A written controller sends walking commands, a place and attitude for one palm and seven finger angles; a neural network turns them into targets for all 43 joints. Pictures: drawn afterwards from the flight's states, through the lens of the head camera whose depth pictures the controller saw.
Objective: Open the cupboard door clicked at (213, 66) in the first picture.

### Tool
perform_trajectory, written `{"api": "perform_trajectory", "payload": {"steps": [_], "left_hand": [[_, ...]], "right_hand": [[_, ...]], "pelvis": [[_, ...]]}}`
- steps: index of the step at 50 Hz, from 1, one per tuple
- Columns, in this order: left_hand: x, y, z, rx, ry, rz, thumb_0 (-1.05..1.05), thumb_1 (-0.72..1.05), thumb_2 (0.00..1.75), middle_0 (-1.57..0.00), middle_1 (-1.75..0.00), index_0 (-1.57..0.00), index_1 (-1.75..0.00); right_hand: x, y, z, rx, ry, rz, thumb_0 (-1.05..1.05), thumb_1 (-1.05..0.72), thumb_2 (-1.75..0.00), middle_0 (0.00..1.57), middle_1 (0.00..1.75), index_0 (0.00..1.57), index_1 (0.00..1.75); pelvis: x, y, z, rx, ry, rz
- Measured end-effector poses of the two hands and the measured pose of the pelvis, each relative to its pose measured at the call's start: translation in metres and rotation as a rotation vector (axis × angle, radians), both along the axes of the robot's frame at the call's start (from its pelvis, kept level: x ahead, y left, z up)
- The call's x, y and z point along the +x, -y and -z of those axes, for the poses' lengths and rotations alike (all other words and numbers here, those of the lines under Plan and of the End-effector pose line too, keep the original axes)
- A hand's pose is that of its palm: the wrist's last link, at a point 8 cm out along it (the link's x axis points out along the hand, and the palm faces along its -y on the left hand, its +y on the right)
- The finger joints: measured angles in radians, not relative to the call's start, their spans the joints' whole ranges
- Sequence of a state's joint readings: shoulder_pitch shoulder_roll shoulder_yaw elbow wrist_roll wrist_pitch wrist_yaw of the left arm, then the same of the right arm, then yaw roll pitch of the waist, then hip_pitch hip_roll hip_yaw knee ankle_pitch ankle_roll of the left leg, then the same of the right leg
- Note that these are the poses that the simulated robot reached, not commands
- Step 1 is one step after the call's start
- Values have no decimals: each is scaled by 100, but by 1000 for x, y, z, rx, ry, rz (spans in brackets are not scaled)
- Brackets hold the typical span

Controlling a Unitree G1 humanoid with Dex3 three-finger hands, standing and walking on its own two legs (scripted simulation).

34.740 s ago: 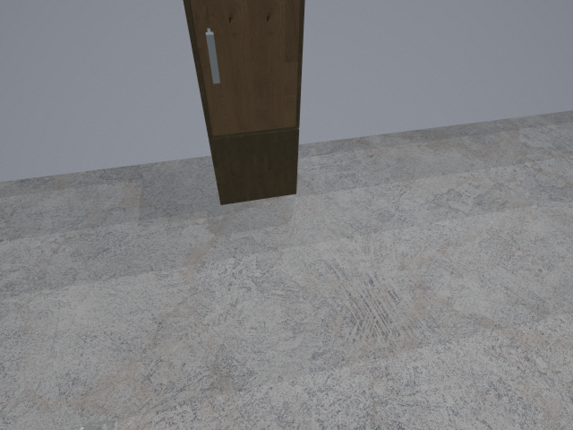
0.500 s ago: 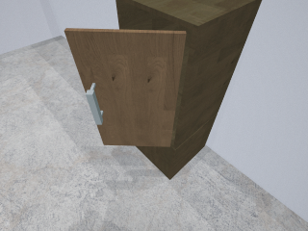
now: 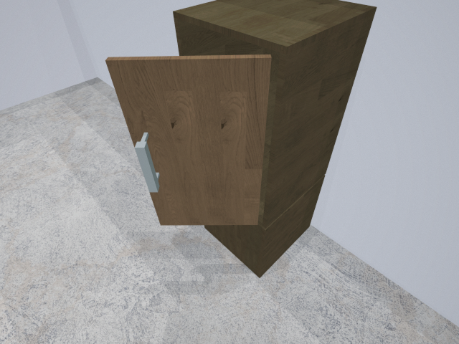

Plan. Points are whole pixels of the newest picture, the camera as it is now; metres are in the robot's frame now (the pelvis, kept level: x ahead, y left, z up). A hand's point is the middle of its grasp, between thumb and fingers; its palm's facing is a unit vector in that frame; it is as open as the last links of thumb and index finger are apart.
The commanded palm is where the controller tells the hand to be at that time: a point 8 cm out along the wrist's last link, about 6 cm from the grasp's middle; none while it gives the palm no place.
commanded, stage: look again from close up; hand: left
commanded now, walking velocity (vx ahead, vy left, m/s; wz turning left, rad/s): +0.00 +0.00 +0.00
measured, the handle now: (149, 162) +0.56 +0.25 -0.01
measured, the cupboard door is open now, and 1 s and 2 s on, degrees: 45 45 45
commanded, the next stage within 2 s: raise the hand with hooked fingers in 0.10 s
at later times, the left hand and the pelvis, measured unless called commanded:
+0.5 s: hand (138, 302) +0.20 +0.17 +0.00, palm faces +0.08 -1.00 +0.00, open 7.9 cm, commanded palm +0.12 +0.24 -0.06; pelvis -0.02 +0.00 -0.05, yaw +3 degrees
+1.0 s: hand (115, 303) +0.21 +0.23 -0.04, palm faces +0.03 -1.00 -0.05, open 10.9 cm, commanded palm +0.17 +0.29 -0.03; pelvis +0.01 +0.01 -0.09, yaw +5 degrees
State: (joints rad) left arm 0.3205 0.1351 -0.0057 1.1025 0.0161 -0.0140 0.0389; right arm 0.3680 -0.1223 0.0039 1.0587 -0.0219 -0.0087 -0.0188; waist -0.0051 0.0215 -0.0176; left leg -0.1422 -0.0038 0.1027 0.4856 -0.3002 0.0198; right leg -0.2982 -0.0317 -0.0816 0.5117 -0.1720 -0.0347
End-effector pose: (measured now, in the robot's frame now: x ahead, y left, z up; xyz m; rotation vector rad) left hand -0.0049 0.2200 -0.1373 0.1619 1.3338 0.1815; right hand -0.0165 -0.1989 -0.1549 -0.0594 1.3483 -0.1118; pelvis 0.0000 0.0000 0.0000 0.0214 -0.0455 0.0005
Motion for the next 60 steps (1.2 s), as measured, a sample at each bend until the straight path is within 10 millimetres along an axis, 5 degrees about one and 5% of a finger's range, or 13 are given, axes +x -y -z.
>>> {"api": "perform_trajectory", "payload": {"steps": [11, 13, 19, 23, 26, 29, 32, 35, 40, 46, 53, 60], "left_hand": [[-10, 3, 2, -14, -27, -2, 1, 92, 90, -20, -30, -20, -30], [7, -7, -13, 13, 79, -73, 3, 95, 89, -20, -30, -21, -30], [118, -22, -105, 81, 797, -54, 4, 90, 87, -20, -34, -21, -34], [170, -10, -136, -36, 1243, 40, 3, 82, 84, -20, -38, -21, -38], [174, 0, -129, -124, 1419, 150, 2, 74, 82, -21, -42, -21, -42], [161, 1, -99, -175, 1351, 170, 1, 67, 79, -21, -46, -22, -46], [141, -7, -75, -159, 1231, 112, 1, 59, 76, -22, -50, -23, -51], [126, -21, -75, -79, 1212, 66, 1, 52, 73, -23, -55, -23, -55], [139, -38, -99, -5, 1323, 120, 1, 40, 68, -23, -62, -24, -62], [177, -48, -99, -100, 1238, 202, 1, 26, 62, -24, -71, -25, -71], [192, -69, -110, -76, 1222, 162, 1, 10, 55, -26, -82, -26, -82], [200, -83, -111, -74, 1255, 177, 0, -7, 48, -27, -92, -27, -92]], "right_hand": [[-33, 3, -4, -14, -96, 4, 1, -91, -90, 20, 30, 20, 30], [-24, 8, -8, -39, -10, 12, 1, -91, -90, 20, 30, 20, 30], [64, 38, -26, -135, 453, -28, 2, -91, -90, 21, 30, 20, 30], [137, 56, -47, -188, 721, -123, 2, -91, -90, 20, 30, 20, 30], [187, 62, -63, -216, 881, -188, 2, -91, -90, 20, 30, 20, 30], [227, 56, -75, -224, 986, -225, 2, -91, -90, 20, 30, 20, 30], [255, 40, -78, -209, 1034, -265, 1, -91, -90, 20, 30, 20, 30], [269, 18, -67, -172, 1017, -315, 1, -91, -90, 20, 30, 20, 30], [264, -15, -24, -78, 878, -373, 1, -91, -90, 20, 30, 20, 30], [225, -26, 14, -16, 680, -286, 2, -90, -90, 21, 30, 21, 30], [191, 0, 10, -91, 588, -192, 2, -90, -90, 21, 30, 21, 30], [193, 27, -6, -192, 599, -206, 2, -91, -90, 21, 30, 20, 30]], "pelvis": [[-5, -2, -1, -2, -7, 1], [-7, -1, 1, 2, 0, 8], [-14, -3, 12, -9, -56, -53], [-22, -1, 36, -8, -148, -59], [-24, 1, 60, 0, -186, -58], [-22, 1, 77, -1, -211, -62], [-16, 2, 87, -11, -237, -72], [-9, 2, 92, -34, -262, -86], [-3, 1, 98, -76, -294, -113], [2, -4, 93, -81, -317, -106], [10, -11, 82, -70, -325, -90], [12, -16, 79, -72, -321, -91]]}}
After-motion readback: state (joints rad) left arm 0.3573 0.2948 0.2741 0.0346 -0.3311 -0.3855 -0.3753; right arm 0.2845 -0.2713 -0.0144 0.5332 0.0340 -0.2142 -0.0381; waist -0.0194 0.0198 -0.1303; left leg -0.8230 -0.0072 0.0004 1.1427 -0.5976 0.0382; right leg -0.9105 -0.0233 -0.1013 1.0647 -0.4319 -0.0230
